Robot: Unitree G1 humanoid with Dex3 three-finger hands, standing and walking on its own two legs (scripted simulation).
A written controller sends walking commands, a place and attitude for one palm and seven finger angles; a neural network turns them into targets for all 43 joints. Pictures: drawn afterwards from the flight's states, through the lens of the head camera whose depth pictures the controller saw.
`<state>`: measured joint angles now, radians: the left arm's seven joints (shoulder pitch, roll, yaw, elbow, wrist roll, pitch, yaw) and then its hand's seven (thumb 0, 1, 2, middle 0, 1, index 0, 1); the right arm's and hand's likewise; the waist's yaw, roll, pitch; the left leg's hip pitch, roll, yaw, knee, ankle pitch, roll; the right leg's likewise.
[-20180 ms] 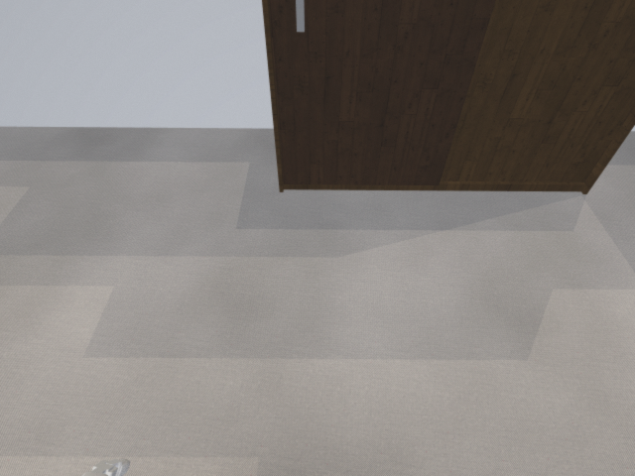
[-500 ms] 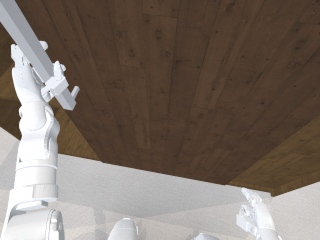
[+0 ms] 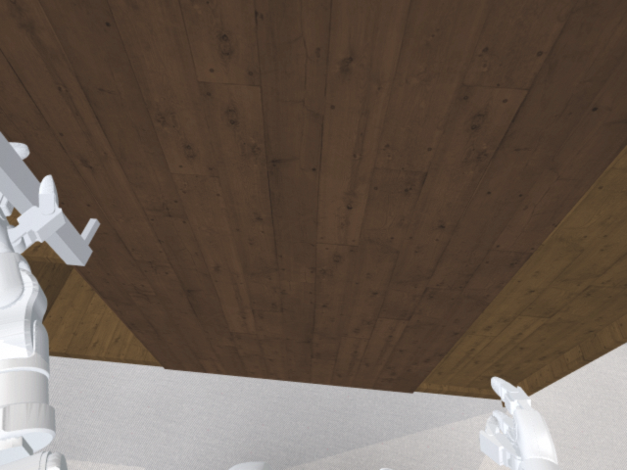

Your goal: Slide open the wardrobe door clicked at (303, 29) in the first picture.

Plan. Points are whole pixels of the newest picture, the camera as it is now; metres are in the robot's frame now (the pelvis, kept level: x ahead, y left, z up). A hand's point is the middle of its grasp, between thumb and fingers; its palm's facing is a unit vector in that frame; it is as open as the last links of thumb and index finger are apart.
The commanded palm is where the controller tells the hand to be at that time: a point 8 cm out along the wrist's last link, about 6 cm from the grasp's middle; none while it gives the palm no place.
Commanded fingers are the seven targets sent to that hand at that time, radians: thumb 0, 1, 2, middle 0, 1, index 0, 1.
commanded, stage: stop walking and hold the door there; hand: left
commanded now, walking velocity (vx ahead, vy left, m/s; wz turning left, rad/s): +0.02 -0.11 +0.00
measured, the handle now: (27, 165) +0.38 +0.38 +0.16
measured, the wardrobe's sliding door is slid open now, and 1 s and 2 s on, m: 0.44 0.44 0.44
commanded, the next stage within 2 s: none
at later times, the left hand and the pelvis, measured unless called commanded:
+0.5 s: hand (49, 206) +0.34 +0.34 +0.14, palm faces +0.65 -0.73 -0.21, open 7.0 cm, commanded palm +0.29 +0.35 +0.13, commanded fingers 0.00 0.90 0.90 -0.45 -1.40 -0.45 -1.40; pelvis -0.03 -0.03 +0.01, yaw -4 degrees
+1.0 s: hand (44, 209) +0.34 +0.34 +0.14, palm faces +0.58 -0.78 -0.25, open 6.9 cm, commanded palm +0.29 +0.36 +0.13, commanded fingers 0.00 0.90 0.90 -0.45 -1.40 -0.45 -1.40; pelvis -0.05 +0.01 +0.01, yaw -2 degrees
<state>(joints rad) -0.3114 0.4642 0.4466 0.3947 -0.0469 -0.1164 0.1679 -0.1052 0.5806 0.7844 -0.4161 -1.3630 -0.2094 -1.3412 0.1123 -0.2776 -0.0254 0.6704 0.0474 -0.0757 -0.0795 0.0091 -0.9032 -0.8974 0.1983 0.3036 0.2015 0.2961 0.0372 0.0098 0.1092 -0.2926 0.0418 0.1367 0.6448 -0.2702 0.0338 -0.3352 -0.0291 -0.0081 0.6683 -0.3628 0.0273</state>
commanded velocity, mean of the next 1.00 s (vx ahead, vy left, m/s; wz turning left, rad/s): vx -0.02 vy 0.07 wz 0.03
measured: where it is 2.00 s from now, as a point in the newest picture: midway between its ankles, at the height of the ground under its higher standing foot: outside the picture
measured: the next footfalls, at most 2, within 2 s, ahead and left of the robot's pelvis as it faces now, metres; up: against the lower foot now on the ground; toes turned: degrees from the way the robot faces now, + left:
right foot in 0.30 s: +0.01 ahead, -0.15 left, +0.00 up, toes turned -7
right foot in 1.38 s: -0.08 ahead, -0.03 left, +0.00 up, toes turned -8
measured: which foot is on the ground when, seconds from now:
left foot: down 0.00-1.00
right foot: up 0.00-0.28, down 0.30-1.00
